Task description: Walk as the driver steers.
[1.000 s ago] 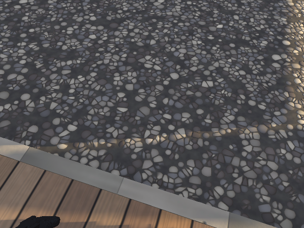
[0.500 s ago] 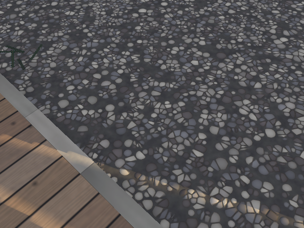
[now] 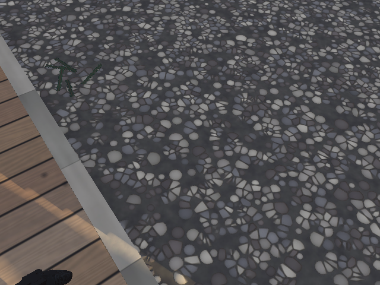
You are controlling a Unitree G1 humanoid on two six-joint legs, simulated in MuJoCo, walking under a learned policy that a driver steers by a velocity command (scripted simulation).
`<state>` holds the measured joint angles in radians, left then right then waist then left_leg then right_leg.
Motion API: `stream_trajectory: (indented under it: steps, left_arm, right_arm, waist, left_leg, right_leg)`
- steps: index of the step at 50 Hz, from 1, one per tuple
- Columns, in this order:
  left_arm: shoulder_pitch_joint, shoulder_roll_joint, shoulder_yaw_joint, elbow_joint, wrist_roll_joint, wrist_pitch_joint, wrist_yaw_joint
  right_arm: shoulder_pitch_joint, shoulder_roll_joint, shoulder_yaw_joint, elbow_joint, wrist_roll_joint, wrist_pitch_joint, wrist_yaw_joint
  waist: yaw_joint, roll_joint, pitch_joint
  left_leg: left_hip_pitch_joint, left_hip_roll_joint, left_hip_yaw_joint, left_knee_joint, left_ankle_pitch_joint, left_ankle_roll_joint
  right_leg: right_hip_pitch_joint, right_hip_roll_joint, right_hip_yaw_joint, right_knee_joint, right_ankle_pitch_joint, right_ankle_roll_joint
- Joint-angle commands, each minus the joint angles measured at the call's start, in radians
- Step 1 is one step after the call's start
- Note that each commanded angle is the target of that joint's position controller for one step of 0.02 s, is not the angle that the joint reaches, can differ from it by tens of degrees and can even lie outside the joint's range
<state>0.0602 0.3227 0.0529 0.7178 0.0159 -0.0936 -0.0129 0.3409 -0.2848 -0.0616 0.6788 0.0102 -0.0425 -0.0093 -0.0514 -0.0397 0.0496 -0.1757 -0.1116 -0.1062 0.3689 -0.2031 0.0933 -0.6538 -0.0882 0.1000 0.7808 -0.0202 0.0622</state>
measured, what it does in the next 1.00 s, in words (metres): walks ahead, turning left: right foot 0.05 m lower, then left foot 0.05 m higher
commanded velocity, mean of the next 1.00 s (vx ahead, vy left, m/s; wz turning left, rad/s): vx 0.50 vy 0.00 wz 0.59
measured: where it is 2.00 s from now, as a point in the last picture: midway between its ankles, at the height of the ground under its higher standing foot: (85, 141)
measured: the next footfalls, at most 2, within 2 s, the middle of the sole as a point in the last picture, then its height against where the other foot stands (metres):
right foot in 0.22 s outside the picture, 0.05 m lower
left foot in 0.72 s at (135, 267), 0.05 m higher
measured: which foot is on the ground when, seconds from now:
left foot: down 0.00-0.24, up 0.26-0.70, down 0.72-1.00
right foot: up 0.00-0.20, down 0.22-0.72, up 0.74-1.00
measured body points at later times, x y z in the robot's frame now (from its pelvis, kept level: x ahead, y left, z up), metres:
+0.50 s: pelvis +0.29 -0.06 -0.05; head +0.32 -0.06 +0.40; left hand +0.24 +0.21 -0.18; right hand +0.52 -0.26 -0.15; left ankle +0.31 +0.10 -0.65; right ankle +0.27 -0.16 -0.79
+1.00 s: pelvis +0.54 +0.08 +0.00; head +0.55 +0.10 +0.44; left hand +0.55 +0.41 -0.09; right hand +0.76 -0.11 -0.11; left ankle +0.49 +0.14 -0.75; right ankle +0.74 -0.02 -0.69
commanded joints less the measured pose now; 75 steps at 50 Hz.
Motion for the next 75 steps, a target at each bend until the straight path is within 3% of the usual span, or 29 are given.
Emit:
stream_trajectory:
  steps: [1,7,10,11,12,13,14,16,18,21,30,35,36,37,38,39,40,41,43,51,59,62,63,64,65,67,68,71,75]
  left_arm:
    - [-0.084,0.046,0.008,-0.074,-0.004,-0.016,-0.011]
    - [-0.119,0.076,0.018,-0.094,-0.023,-0.022,-0.039]
    - [0.009,0.098,0.043,-0.057,-0.025,-0.029,-0.027]
    - [0.11,0.124,0.055,-0.037,-0.012,-0.035,-0.025]
    - [0.242,0.171,0.062,-0.024,-0.001,-0.036,-0.023]
    - [0.358,0.252,0.081,0.009,-0.014,-0.025,-0.026]
    - [0.352,0.194,0.078,0.02,-0.033,-0.009,-0.029]
    - [0.23,0.068,0.033,-0.008,-0.006,0.005,-0.013]
    - [0.172,0.047,0.018,0.008,0.01,0.0,-0.003]
    - [0.203,0.032,0.016,0.047,-0.007,-0.005,0.002]
    - [0.316,0.104,0.023,0.116,-0.015,0.033,0.028]
    - [0.31,0.171,0.032,0.117,-0.026,0.063,0.042]
    - [0.279,0.173,0.032,0.106,-0.033,0.062,0.045]
    - [0.264,0.151,0.024,0.069,-0.022,0.044,0.049]
    - [0.328,0.012,-0.017,-0.002,0.005,0.009,0.021]
    - [0.182,0.148,0.02,-0.008,-0.021,-0.028,-0.003]
    - [0.127,0.127,0.021,-0.051,-0.054,-0.04,-0.011]
    - [0.127,0.096,0.013,-0.049,-0.04,-0.044,-0.005]
    - [0.172,0.094,0.024,-0.025,-0.018,-0.025,0.002]
    - [-0.028,-0.001,-0.004,-0.051,-0.002,0.0,-0.012]
    - [-0.115,0.046,0.008,-0.092,-0.023,-0.013,-0.051]
    - [0.101,0.089,0.039,-0.031,-0.011,-0.023,-0.039]
    - [0.283,0.155,0.054,-0.006,0.013,-0.029,-0.038]
    - [0.387,0.211,0.071,0.03,-0.006,-0.021,-0.037]
    - [0.433,0.18,0.072,0.056,-0.041,-0.008,-0.039]
    - [0.269,0.069,0.031,0.018,-0.015,0.005,-0.013]
    - [0.222,0.053,0.02,0.012,-0.001,0.005,-0.01]
    - [0.223,-0.001,0.0,0.046,-0.007,0.003,-0.011]
    - [0.254,0.043,0.011,0.071,-0.006,0.0,-0.003]
  right_arm:
    - [-0.005,-0.173,-0.051,-0.045,0.011,-0.01,-0.021]
    - [0.028,-0.152,-0.053,-0.018,0.016,0.005,-0.04]
    - [0.048,-0.132,-0.05,-0.003,0.009,0.021,-0.039]
    - [0.068,-0.08,-0.031,0.001,0.008,0.019,-0.029]
    - [0.164,0.006,-0.001,0.002,-0.007,0.017,-0.016]
    - [0.339,0.011,0.012,-0.007,0.028,0.001,-0.011]
    - [0.256,-0.09,-0.003,-0.012,0.055,0.0,-0.026]
    - [-0.052,-0.168,-0.028,-0.06,0.019,0.012,-0.04]
    - [-0.064,-0.116,-0.024,-0.097,0.009,0.02,-0.029]
    - [-0.036,-0.038,-0.007,-0.113,0.016,0.031,-0.012]
    - [-0.336,0.042,0.037,-0.23,0.012,0.01,0.035]
    - [-0.243,-0.035,-0.003,-0.225,0.011,0.018,0.056]
    - [-0.087,-0.092,-0.034,-0.189,0.018,0.02,0.051]
    - [0.088,-0.191,-0.075,-0.154,0.02,0.029,0.033]
    - [0.025,-0.291,-0.084,-0.164,0.018,0.016,0.025]
    - [0.071,-0.198,-0.063,-0.164,0.002,0.0,0.024]
    - [0.025,-0.166,-0.047,-0.148,-0.008,-0.013,0.024]
    - [-0.017,-0.136,-0.041,-0.141,0.002,-0.023,0.027]
    - [-0.101,-0.086,-0.028,-0.148,-0.01,-0.03,0.028]
    - [-0.006,-0.122,-0.038,-0.053,0.006,-0.029,-0.013]
    - [0.089,-0.138,-0.048,0.01,0.012,-0.008,-0.026]
    - [0.087,-0.1,-0.033,0.019,0.007,-0.002,-0.012]
    - [0.128,-0.031,-0.006,0.008,0.0,-0.01,-0.003]
    - [0.304,0.005,0.013,0.039,0.015,-0.029,0.003]
    - [0.243,-0.074,0.002,0.025,0.042,-0.038,-0.007]
    - [-0.067,-0.125,-0.01,-0.039,0.016,-0.044,-0.022]
    - [-0.092,-0.102,-0.008,-0.053,-0.007,-0.044,-0.022]
    - [-0.024,-0.03,0.001,-0.046,-0.002,-0.028,-0.011]
    - [-0.121,0.0,0.021,-0.077,-0.008,-0.014,-0.009]
  waist:
    - [0.004,0.102,-0.039]
    - [-0.004,0.127,-0.015]
    - [0.04,0.127,-0.047]
    - [0.085,0.083,-0.135]
    - [0.085,-0.109,-0.3]
    - [0.052,-0.359,-0.411]
    - [0.095,-0.227,-0.354]
    - [0.148,0.028,-0.087]
    - [0.081,-0.062,-0.017]
    - [0.049,-0.069,-0.037]
    - [0.136,-0.022,0.0]
    - [0.019,-0.127,-0.124]
    - [-0.074,-0.109,-0.193]
    - [-0.152,-0.008,-0.277]
    - [-0.001,0.282,-0.379]
    - [-0.097,0.148,-0.388]
    - [-0.049,0.137,-0.216]
    - [0.0,0.043,-0.139]
    - [0.082,0.059,-0.083]
    - [0.019,0.094,-0.056]
    - [-0.035,0.128,-0.013]
    - [0.066,0.095,-0.122]
    - [0.12,-0.04,-0.294]
    - [0.092,-0.278,-0.427]
    - [0.14,-0.2,-0.414]
    - [0.158,0.016,-0.149]
    - [0.117,0.01,-0.089]
    - [0.037,-0.083,-0.069]
    - [0.054,-0.04,-0.045]
  left_leg:
    - [-0.096,0.177,-0.155,-0.082,0.104,0.123]
    - [-0.004,0.212,-0.335,0.116,-0.041,0.106]
    - [0.025,0.179,-0.337,0.297,0.025,0.068]
    - [-0.06,0.118,-0.279,0.504,-0.021,0.036]
    - [-0.295,0.033,-0.16,0.841,-0.435,-0.016]
    - [-0.601,-0.033,-0.096,1.158,-0.525,-0.084]
    - [-0.742,0.061,-0.079,1.251,-0.38,-0.105]
    - [-0.743,0.123,-0.025,1.241,-0.203,-0.104]
    - [-0.662,0.171,-0.043,1.178,-0.125,-0.1]
    - [-0.685,0.192,-0.006,1.15,-0.141,-0.09]
    - [-0.705,0.181,0.155,0.641,0.05,-0.068]
    - [-0.33,0.029,0.285,0.463,-0.107,0.025]
    - [-0.09,0.004,0.255,0.337,-0.026,0.069]
    - [0.254,0.118,0.001,0.233,-0.005,0.141]
    - [0.484,0.419,-0.686,0.064,-0.203,0.347]
    - [0.425,0.405,-0.744,-0.024,-0.299,0.311]
    - [0.287,0.394,-0.595,-0.054,-0.218,0.275]
    - [0.157,0.345,-0.483,-0.059,-0.105,0.242]
    - [-0.022,0.27,-0.315,-0.08,0.064,0.211]
    - [-0.155,0.17,-0.087,-0.095,0.126,0.141]
    - [0.029,0.268,-0.254,0.144,0.037,0.12]
    - [-0.013,0.181,-0.184,0.435,0.236,0.062]
    - [-0.239,0.113,-0.109,0.783,-0.001,0.007]
    - [-0.554,-0.023,-0.053,1.106,-0.495,-0.075]
    - [-0.713,0.037,-0.081,1.205,-0.399,-0.083]
    - [-0.77,0.128,-0.012,1.183,-0.187,-0.074]
    - [-0.725,0.154,-0.012,1.133,-0.125,-0.08]
    - [-0.651,0.193,0.024,1.087,-0.119,-0.085]
    - [-0.688,0.217,0.067,0.869,-0.018,-0.092]
  right_leg:
    - [0.134,0.063,-0.023,-0.197,0.211,0.003]
    - [0.154,0.058,0.063,-0.321,0.127,-0.034]
    - [0.311,0.051,0.019,-0.4,0.045,-0.072]
    - [0.521,0.003,0.041,-0.35,0.075,-0.1]
    - [0.86,-0.164,0.21,-0.221,0.169,-0.14]
    - [1.107,-0.381,0.667,-0.313,0.06,-0.335]
    - [1.069,-0.392,0.746,-0.42,-0.315,-0.353]
    - [0.745,-0.266,0.424,-0.489,-0.316,-0.263]
    - [0.552,-0.191,0.266,-0.514,-0.11,-0.25]
    - [0.53,-0.162,0.106,-0.523,0.102,-0.238]
    - [0.658,-0.167,-0.142,-0.572,0.381,-0.196]
    - [0.722,-0.193,-0.253,-0.283,1.128,-0.181]
    - [0.642,-0.171,-0.272,-0.095,1.089,-0.16]
    - [0.378,-0.119,-0.256,0.207,0.633,-0.121]
    - [-0.027,0.12,-0.13,0.523,-0.47,-0.079]
    - [-0.089,0.101,0.053,0.585,-0.431,-0.095]
    - [-0.141,0.07,0.034,0.538,-0.356,-0.1]
    - [-0.098,0.031,0.022,0.459,-0.306,-0.096]
    - [0.021,-0.012,0.018,0.361,-0.258,-0.073]
    - [0.156,0.043,-0.056,-0.133,0.17,-0.003]
    - [0.111,0.03,-0.008,-0.308,0.065,-0.075]
    - [0.436,0.042,-0.065,-0.347,0.033,-0.135]
    - [0.791,-0.12,0.103,-0.214,0.208,-0.207]
    - [1.092,-0.336,0.522,-0.276,0.18,-0.394]
    - [1.104,-0.362,0.683,-0.404,-0.22,-0.418]
    - [0.817,-0.268,0.45,-0.474,-0.213,-0.335]
    - [0.68,-0.229,0.385,-0.489,-0.089,-0.332]
    - [0.547,-0.13,0.209,-0.525,0.109,-0.298]
    - [0.515,-0.12,0.042,-0.578,0.308,-0.27]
